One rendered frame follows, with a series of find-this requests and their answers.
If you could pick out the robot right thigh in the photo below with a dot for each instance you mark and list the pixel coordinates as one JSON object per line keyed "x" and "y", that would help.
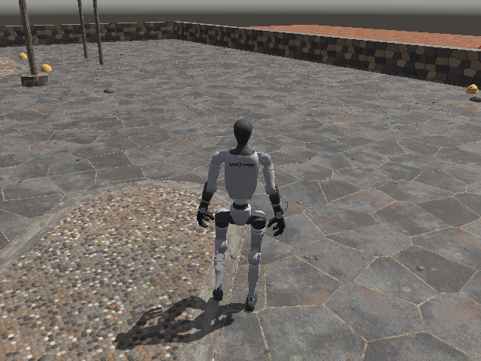
{"x": 258, "y": 221}

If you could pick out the left robot upper arm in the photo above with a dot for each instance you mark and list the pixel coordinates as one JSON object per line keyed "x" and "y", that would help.
{"x": 218, "y": 158}

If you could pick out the right robot upper arm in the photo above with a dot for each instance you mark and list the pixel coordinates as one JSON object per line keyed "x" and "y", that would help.
{"x": 268, "y": 172}

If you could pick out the left robot forearm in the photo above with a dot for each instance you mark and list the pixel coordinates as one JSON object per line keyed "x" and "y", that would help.
{"x": 205, "y": 200}

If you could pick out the robot head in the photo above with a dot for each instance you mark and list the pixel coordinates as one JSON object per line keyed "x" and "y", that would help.
{"x": 242, "y": 131}

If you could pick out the robot right hand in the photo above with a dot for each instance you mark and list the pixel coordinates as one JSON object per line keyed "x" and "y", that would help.
{"x": 280, "y": 224}

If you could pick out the right robot forearm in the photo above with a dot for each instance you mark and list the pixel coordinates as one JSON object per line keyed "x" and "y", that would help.
{"x": 276, "y": 204}

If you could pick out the robot left hand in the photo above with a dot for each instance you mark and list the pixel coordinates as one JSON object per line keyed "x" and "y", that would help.
{"x": 204, "y": 216}

